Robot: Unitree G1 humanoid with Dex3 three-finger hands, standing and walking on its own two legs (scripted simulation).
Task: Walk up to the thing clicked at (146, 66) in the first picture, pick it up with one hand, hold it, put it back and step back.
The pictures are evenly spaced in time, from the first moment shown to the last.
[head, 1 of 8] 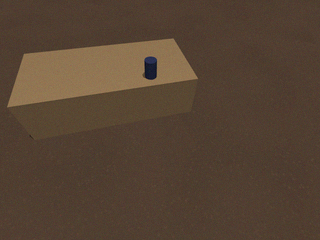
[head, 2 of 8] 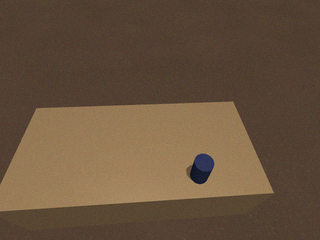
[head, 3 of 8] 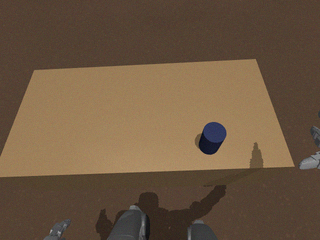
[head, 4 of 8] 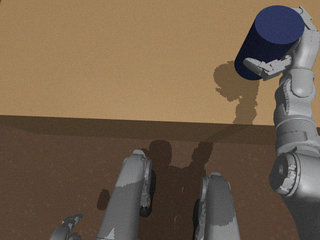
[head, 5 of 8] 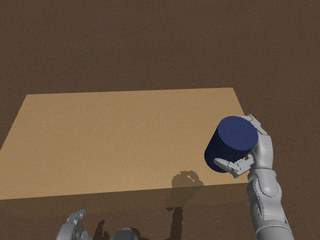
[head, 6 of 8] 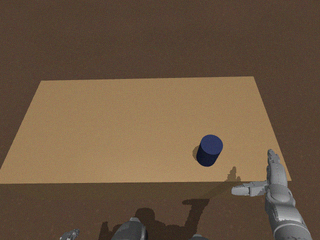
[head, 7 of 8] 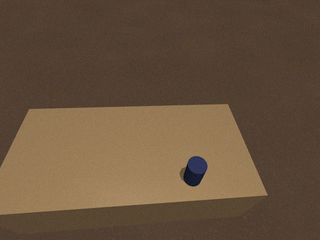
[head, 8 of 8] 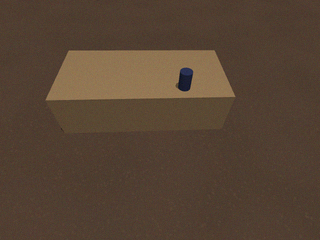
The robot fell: no
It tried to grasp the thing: yes
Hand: right
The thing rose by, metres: 0.37
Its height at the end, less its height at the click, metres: +0.00
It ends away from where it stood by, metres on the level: 0.01
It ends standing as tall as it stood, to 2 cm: yes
